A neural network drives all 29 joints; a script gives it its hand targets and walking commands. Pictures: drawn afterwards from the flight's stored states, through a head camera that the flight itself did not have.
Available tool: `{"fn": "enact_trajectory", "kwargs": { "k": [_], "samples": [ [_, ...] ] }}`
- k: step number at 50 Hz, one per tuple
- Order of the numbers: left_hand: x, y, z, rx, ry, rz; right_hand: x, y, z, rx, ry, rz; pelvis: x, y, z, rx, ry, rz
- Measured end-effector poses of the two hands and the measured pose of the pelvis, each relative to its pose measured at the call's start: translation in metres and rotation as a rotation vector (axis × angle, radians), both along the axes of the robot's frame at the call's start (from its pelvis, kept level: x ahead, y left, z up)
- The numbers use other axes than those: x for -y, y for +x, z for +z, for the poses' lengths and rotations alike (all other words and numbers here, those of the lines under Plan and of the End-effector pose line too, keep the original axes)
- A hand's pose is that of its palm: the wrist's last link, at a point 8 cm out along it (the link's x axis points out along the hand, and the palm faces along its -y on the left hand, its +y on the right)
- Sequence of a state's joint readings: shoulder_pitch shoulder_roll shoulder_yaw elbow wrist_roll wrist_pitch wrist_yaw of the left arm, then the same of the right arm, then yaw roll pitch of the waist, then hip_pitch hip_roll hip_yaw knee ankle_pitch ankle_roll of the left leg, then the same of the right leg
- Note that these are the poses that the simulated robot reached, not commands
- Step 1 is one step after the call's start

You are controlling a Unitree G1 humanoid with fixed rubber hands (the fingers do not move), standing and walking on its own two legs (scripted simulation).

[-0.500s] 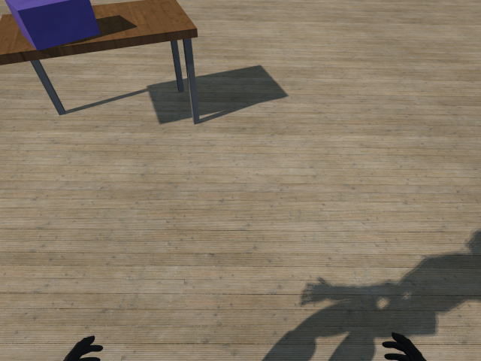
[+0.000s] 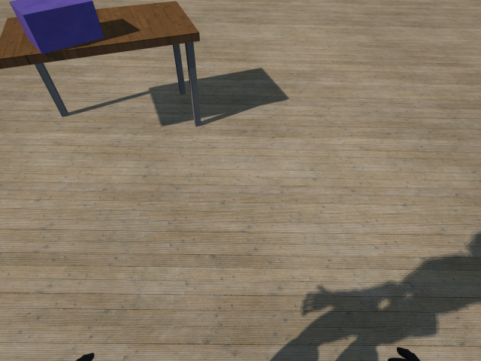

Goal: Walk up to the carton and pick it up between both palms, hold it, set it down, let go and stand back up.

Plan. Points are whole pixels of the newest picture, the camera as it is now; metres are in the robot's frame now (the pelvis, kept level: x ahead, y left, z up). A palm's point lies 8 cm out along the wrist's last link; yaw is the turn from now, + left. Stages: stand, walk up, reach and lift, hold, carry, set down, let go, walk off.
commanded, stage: walk up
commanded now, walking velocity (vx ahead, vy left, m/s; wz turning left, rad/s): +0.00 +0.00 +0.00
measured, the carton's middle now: (59, 20) +1.55 +0.89 -0.07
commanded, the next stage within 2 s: none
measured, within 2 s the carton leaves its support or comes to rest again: neither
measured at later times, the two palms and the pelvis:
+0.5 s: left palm out of the picture +0.06 +0.49 -0.10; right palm (354, 289) +0.27 -0.22 -0.09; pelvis +0.08 +0.10 -0.04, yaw +12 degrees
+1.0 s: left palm out of the picture +0.32 +0.54 -0.08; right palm (290, 235) +0.42 -0.11 -0.14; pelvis +0.30 +0.19 -0.03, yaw +17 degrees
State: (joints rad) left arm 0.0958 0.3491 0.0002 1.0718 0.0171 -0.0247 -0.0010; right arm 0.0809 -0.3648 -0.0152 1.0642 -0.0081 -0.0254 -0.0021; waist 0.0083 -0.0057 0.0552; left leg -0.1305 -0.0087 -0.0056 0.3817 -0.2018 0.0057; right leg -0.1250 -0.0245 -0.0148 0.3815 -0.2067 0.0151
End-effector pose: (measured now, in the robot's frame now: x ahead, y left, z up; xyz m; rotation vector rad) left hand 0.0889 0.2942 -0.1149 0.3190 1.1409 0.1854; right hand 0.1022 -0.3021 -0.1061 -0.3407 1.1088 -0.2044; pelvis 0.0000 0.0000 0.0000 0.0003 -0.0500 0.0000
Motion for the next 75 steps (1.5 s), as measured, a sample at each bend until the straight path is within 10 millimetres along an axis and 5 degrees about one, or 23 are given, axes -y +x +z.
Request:
{"fn": "enact_trajectory", "kwargs": {
  "k": [7, 10, 16, 22, 27, 35, 41, 44, 49, 56, 61, 69, 72, 75],
  "samples": [
    [-0.001, -0.002, 0.002, 0.000, 0.006, 0.007, 0.001, 0.002, 0.000, 0.000, 0.007, 0.005, 0.002, -0.001, 0.001, -0.002, -0.004, 0.008],
    [-0.016, -0.005, 0.010, 0.069, 0.030, 0.038, 0.004, 0.010, 0.003, -0.007, 0.015, 0.062, -0.002, 0.002, -0.002, -0.020, -0.016, 0.060],
    [-0.082, -0.037, 0.029, 0.099, 0.151, 0.141, -0.003, 0.061, 0.012, 0.032, 0.003, 0.153, -0.026, 0.018, -0.008, -0.004, -0.039, 0.136],
    [-0.161, -0.046, 0.029, 0.088, 0.227, 0.221, -0.054, 0.137, 0.024, 0.111, 0.000, 0.244, -0.071, 0.054, -0.021, 0.007, -0.042, 0.197],
    [-0.213, -0.012, -0.002, 0.076, 0.206, 0.229, -0.106, 0.177, 0.013, 0.171, -0.034, 0.251, -0.121, 0.088, -0.044, -0.001, 0.007, 0.203],
    [-0.202, 0.098, 0.002, 0.134, 0.046, 0.118, -0.146, 0.148, 0.006, -0.002, -0.023, 0.177, -0.158, 0.139, -0.018, -0.015, 0.014, 0.239],
    [-0.215, 0.157, 0.015, 0.125, 0.051, 0.098, -0.156, 0.171, -0.006, -0.087, -0.008, 0.173, -0.177, 0.195, -0.016, -0.027, 0.035, 0.259],
    [-0.228, 0.189, 0.023, 0.127, 0.090, 0.104, -0.160, 0.208, -0.018, -0.094, 0.003, 0.185, -0.183, 0.231, -0.021, -0.036, 0.043, 0.254],
    [-0.245, 0.233, 0.035, 0.196, 0.164, 0.162, -0.180, 0.299, -0.035, -0.062, 0.023, 0.256, -0.188, 0.286, -0.029, -0.020, 0.000, 0.290],
    [-0.262, 0.208, 0.050, 0.133, 0.200, 0.339, -0.236, 0.444, -0.015, 0.068, 0.042, 0.413, -0.211, 0.347, -0.014, 0.004, -0.022, 0.361],
    [-0.274, 0.190, 0.046, 0.034, 0.185, 0.417, -0.286, 0.525, -0.002, 0.117, 0.057, 0.503, -0.236, 0.383, -0.012, 0.000, -0.038, 0.403],
    [-0.322, 0.209, 0.003, -0.060, 0.112, 0.502, -0.399, 0.638, 0.008, 0.176, 0.059, 0.630, -0.302, 0.452, -0.030, -0.027, -0.046, 0.456],
    [-0.345, 0.242, -0.014, -0.053, 0.082, 0.511, -0.428, 0.663, 0.010, 0.204, 0.028, 0.643, -0.328, 0.473, -0.035, -0.033, -0.014, 0.471],
    [-0.363, 0.290, -0.016, -0.002, 0.054, 0.477, -0.435, 0.669, 0.017, 0.206, 0.015, 0.586, -0.345, 0.492, -0.028, -0.024, -0.019, 0.471]
  ]
}}
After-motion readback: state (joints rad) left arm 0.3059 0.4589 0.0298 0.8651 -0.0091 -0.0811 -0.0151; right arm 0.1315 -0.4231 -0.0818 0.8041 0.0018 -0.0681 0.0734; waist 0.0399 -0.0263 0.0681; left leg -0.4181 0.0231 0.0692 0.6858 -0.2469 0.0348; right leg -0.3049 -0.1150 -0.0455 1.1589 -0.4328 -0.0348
